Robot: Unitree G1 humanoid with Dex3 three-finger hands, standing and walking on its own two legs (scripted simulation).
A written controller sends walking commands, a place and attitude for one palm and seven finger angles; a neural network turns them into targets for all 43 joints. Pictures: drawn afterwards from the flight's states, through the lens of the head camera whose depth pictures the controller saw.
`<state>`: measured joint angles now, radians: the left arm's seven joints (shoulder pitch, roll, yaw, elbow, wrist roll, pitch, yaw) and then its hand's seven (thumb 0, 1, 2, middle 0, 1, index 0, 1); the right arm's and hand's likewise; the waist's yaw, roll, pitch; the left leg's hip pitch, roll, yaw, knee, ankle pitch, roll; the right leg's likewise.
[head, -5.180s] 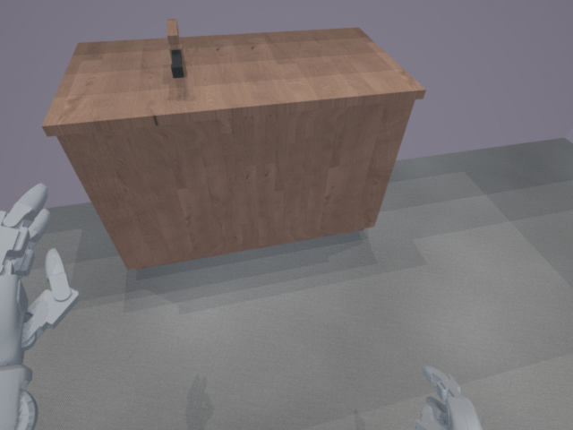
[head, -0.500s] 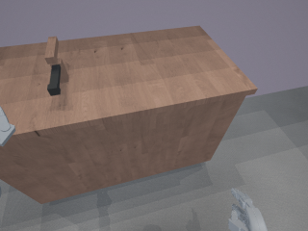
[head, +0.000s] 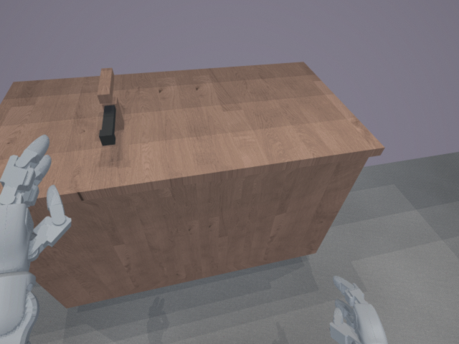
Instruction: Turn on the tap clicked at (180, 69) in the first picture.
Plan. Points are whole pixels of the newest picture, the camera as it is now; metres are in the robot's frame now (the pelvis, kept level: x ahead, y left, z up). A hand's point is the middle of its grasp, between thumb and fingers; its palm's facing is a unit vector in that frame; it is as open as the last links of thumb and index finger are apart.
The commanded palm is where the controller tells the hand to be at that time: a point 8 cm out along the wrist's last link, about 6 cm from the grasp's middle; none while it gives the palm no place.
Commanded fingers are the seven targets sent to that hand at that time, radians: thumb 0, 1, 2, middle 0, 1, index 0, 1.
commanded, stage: look again from close up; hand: left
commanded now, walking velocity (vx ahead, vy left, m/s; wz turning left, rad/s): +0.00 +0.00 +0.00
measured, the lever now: (107, 137) +0.51 +0.34 +0.06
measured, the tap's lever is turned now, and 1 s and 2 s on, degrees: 0 0 0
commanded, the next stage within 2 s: shuffle to correct the standing spot in 0.32 s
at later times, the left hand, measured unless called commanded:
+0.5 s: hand (89, 197) +0.27 +0.24 +0.15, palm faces +0.44 -0.82 -0.36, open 7.4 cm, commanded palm +0.21 +0.27 +0.17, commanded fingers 0.00 0.90 0.90 -0.20 -0.30 -0.20 -0.30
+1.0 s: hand (135, 138) +0.40 +0.22 +0.16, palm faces +0.37 -0.84 -0.39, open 7.4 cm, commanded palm +0.34 +0.25 +0.17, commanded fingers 0.00 0.90 0.90 -0.20 -0.30 -0.20 -0.30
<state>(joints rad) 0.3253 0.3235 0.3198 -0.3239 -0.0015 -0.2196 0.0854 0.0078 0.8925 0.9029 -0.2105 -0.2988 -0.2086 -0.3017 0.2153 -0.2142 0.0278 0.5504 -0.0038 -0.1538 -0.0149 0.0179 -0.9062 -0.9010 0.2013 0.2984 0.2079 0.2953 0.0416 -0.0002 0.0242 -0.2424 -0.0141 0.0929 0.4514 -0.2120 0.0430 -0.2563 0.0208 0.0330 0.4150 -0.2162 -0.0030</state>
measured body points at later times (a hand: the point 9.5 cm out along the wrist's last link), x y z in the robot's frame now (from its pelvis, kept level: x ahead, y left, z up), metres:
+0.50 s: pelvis +0.06 -0.01 +0.00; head +0.06 -0.01 +0.45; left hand +0.24 +0.29 +0.17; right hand +0.23 -0.22 -0.08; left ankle +0.06 +0.07 -0.74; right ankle +0.09 -0.13 -0.74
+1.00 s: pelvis +0.16 -0.02 -0.02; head +0.18 -0.02 +0.43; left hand +0.37 +0.26 +0.18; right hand +0.33 -0.25 -0.10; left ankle +0.11 +0.09 -0.74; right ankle +0.12 -0.11 -0.67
